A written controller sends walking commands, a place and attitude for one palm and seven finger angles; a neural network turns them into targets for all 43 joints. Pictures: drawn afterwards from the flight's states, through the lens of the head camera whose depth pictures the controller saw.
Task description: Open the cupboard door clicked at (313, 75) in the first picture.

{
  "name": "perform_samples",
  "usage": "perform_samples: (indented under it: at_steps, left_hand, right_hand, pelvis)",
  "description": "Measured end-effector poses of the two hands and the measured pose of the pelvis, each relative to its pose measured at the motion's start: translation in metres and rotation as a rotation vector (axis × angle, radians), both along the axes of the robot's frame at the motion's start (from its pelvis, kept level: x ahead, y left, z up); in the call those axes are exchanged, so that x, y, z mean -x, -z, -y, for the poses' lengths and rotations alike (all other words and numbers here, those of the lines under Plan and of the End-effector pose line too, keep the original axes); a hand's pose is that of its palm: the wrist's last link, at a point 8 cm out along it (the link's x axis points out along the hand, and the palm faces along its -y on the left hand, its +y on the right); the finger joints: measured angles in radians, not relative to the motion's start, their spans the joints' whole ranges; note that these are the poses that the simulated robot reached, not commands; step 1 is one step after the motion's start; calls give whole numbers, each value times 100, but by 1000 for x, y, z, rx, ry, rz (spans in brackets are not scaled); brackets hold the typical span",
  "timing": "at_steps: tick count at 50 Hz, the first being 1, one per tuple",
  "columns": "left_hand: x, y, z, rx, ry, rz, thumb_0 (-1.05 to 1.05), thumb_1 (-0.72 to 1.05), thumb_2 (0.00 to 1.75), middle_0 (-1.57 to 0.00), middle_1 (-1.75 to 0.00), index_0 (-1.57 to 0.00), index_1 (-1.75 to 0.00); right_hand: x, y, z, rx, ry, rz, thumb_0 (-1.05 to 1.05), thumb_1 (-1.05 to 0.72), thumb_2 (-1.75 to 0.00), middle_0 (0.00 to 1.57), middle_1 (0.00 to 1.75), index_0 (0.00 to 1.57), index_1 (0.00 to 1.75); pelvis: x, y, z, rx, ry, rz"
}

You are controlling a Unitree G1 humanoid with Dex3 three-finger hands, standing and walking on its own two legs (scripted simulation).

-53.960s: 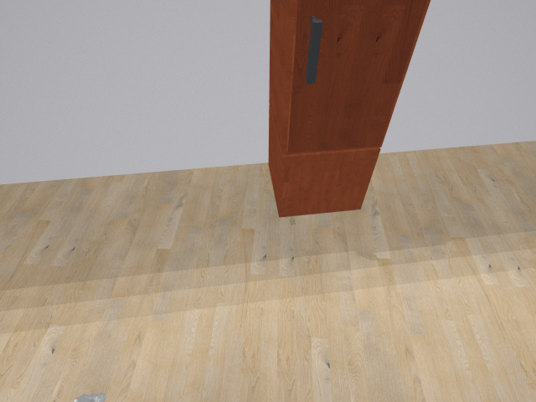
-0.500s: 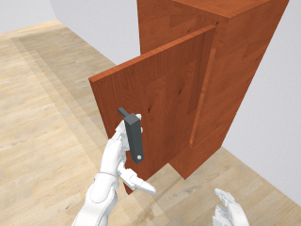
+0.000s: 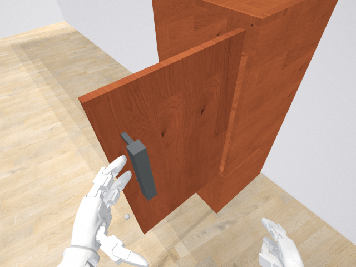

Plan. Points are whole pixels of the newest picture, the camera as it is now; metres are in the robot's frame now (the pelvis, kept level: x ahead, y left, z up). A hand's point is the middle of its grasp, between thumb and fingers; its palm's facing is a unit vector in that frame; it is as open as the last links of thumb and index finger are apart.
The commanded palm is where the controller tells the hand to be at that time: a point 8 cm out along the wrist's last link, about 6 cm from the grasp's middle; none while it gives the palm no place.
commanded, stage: slide the hand sideways off the handle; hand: left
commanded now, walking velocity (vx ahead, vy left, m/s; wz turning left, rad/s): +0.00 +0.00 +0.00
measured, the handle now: (138, 167) +0.30 +0.10 +0.10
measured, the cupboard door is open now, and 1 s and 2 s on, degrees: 90 89 89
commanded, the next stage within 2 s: draw the hand back to the body in 0.36 s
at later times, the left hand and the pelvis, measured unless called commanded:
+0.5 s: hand (97, 233) +0.17 +0.15 +0.09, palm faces -0.06 -1.00 -0.01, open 16.3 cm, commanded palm +0.14 +0.21 +0.10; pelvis +0.00 +0.01 -0.01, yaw +1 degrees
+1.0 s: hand (56, 229) +0.16 +0.21 +0.13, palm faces +0.01 -0.99 -0.10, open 16.1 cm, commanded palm +0.13 +0.26 +0.15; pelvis -0.01 +0.03 +0.01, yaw +1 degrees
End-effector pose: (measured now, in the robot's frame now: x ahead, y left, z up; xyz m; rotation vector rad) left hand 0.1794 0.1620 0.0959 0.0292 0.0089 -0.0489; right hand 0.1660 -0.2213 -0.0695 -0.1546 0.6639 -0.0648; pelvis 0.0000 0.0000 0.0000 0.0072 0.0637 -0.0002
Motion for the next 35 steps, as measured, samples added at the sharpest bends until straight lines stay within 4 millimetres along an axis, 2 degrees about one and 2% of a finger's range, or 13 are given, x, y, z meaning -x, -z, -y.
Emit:
perform_samples:
  at_steps: [9,17,27,35]
  left_hand:
    - [13,2,-17,-10,6,-4,-1,-50,30,-18,-32,-17,-31]
    - [19,5,-40,-8,-17,-14,-1,-50,30,-16,-31,-17,-31]
    - [27,4,-48,15,17,1,-1,-50,30,-15,-30,-15,-30]
    - [28,-14,-62,-13,4,42,-1,-50,30,-15,-30,-15,-30]
  right_hand:
    - [-7,4,8,11,9,20,1,-90,-90,20,30,20,30]
    - [-6,5,6,17,26,26,1,-90,-90,20,30,20,30]
    - [-5,0,-11,25,13,60,1,-90,-90,20,30,20,30]
    - [-2,-6,-30,-3,11,87,1,-90,-90,20,30,20,30]
  pelvis:
    - [-3,5,5,1,-14,-18]
    - [-3,6,1,7,-16,-26]
    - [4,8,-13,21,-17,-27]
    - [8,6,-22,29,-10,-6]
